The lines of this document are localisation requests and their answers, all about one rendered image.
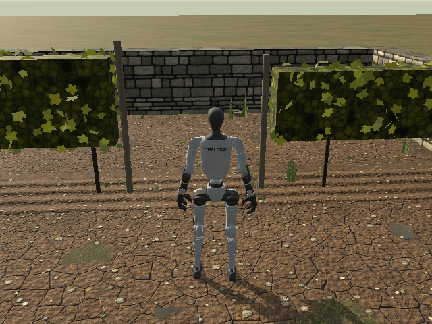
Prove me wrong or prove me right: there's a robot right forearm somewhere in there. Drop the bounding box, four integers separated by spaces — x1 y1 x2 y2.
241 164 255 197

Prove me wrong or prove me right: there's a left robot upper arm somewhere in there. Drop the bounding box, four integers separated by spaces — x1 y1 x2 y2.
184 136 202 174

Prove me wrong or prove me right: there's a robot left forearm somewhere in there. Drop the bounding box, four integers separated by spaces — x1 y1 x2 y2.
178 164 191 195

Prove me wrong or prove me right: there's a left robot hand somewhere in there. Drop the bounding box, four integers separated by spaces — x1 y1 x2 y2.
176 193 192 211

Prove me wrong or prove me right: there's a right robot hand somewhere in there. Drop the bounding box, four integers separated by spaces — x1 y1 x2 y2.
242 195 257 214

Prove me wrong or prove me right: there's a right robot shin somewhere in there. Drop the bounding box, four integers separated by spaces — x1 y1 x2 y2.
227 226 237 272

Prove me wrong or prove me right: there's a right robot upper arm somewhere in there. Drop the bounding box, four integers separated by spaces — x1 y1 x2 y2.
230 136 248 174

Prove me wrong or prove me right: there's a left robot thigh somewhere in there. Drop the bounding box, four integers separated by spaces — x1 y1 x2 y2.
193 188 207 237

